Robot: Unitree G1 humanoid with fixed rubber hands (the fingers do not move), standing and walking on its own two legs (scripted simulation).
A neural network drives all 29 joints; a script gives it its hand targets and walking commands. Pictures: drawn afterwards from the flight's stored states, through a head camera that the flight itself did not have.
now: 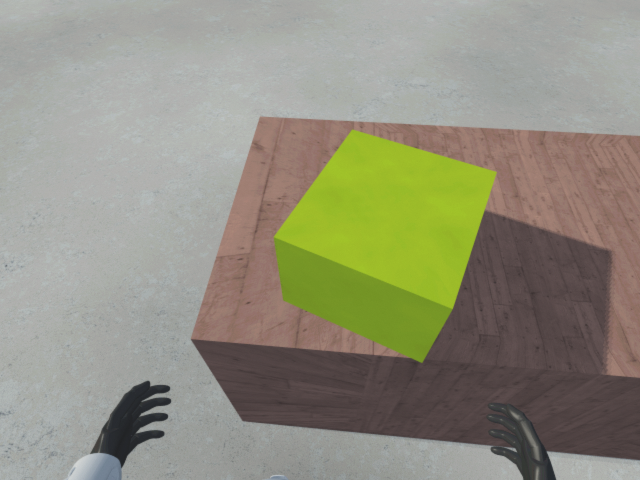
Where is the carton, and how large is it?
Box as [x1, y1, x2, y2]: [274, 130, 496, 362]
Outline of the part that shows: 351,130 274,236 283,300 422,362 452,309 496,172 362,132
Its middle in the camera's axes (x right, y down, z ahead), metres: +0.12 -0.01 +0.70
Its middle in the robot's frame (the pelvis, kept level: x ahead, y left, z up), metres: +0.52 -0.08 -0.08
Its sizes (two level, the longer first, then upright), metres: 0.296 0.272 0.192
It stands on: a pedestal, 0.58 m high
